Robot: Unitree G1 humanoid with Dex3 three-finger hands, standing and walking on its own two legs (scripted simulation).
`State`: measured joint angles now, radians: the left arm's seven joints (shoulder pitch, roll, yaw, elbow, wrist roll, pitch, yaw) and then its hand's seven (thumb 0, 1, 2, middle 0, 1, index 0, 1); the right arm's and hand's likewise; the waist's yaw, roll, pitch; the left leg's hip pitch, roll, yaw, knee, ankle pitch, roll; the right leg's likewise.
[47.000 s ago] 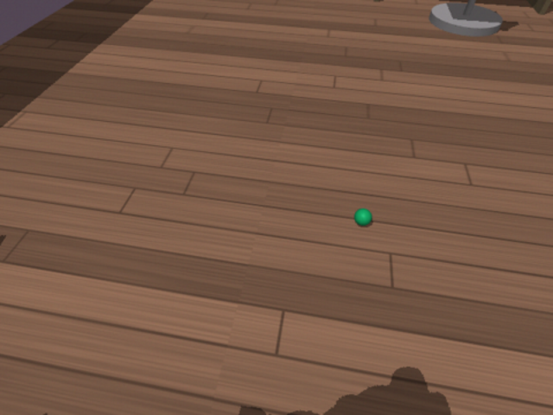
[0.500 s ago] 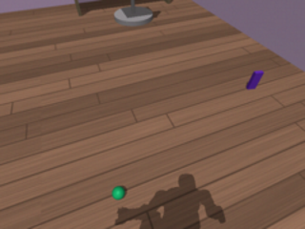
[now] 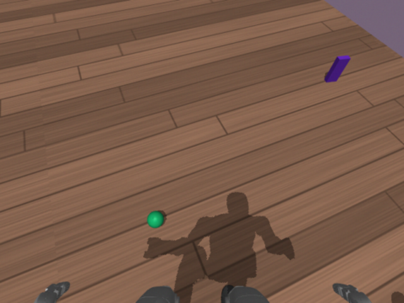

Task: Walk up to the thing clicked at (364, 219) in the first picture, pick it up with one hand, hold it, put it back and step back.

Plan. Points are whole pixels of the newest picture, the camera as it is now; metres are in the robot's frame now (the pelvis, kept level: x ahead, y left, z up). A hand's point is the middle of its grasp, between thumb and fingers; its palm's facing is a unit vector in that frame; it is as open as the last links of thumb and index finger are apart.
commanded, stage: step back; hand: left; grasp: from above
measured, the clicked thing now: (155, 219) +0.49 +0.20 -0.73
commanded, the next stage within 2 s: none
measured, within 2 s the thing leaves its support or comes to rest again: neither
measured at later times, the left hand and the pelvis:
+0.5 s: hand out of the picture +0.04 +0.31 -0.17, palm faces -0.11 -0.91 -0.39, open 7.4 cm; pelvis -0.08 +0.05 -0.02, yaw -5 degrees
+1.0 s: hand out of the picture -0.08 +0.30 -0.16, palm faces -0.05 -0.94 -0.34, open 7.4 cm; pelvis -0.22 +0.05 -0.01, yaw -3 degrees
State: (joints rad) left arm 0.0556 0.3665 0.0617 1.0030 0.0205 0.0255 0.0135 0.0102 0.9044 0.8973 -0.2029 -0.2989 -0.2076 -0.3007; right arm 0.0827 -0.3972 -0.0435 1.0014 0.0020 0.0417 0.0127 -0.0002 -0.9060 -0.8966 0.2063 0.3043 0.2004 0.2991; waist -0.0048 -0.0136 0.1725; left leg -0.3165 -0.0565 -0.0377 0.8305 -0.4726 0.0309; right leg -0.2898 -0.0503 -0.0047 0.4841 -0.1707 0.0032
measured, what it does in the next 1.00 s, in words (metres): walks backwards: left foot, then right foot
